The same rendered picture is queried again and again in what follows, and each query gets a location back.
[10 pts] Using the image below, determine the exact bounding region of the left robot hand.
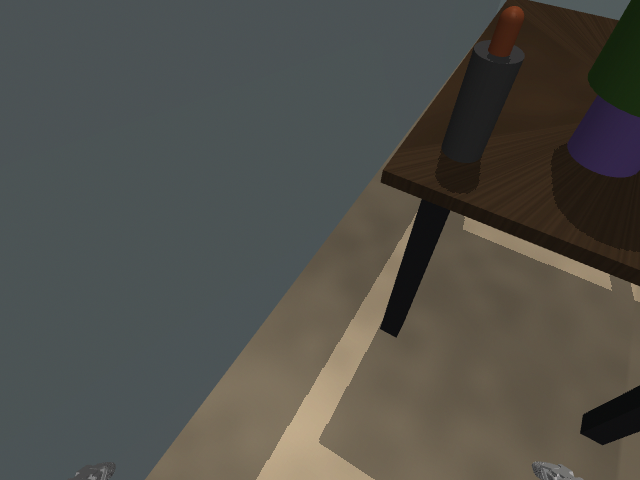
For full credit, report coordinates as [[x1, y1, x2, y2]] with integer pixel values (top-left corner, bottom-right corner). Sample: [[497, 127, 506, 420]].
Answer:
[[67, 462, 116, 480]]

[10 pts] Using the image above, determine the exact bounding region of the table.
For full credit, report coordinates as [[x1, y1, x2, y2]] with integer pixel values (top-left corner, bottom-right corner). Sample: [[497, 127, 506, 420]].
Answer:
[[380, 0, 640, 445]]

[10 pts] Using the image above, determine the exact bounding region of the potted plant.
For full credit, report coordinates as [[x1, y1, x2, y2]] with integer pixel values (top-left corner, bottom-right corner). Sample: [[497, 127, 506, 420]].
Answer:
[[567, 0, 640, 178]]

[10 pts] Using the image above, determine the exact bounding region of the right robot hand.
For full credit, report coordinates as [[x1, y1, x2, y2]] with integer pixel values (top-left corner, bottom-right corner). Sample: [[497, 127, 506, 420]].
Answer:
[[532, 461, 584, 480]]

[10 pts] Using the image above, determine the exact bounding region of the bottle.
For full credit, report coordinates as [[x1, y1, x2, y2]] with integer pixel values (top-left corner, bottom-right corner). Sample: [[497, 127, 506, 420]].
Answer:
[[442, 6, 525, 163]]

